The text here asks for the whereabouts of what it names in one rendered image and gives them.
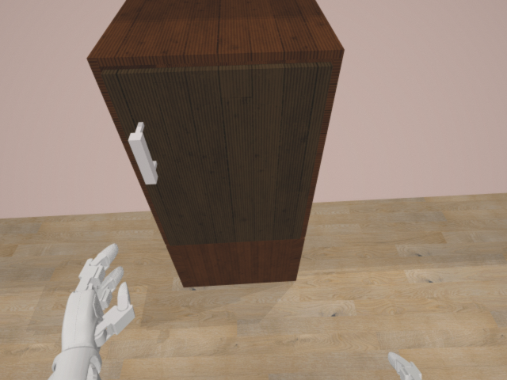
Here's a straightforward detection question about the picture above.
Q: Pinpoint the robot left forearm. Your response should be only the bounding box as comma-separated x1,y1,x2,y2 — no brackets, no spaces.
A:
48,346,102,380

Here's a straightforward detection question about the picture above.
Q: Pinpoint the robot right hand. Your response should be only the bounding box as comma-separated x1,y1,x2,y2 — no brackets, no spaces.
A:
388,352,421,380

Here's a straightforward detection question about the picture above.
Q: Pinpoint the robot left hand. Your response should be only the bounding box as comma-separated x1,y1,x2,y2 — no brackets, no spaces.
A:
62,243,135,353

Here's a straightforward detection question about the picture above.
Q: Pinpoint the cupboard door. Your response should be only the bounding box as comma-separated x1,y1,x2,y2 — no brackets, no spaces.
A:
101,62,333,246

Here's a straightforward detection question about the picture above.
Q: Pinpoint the handle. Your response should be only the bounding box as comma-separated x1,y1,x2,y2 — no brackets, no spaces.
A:
128,122,158,184

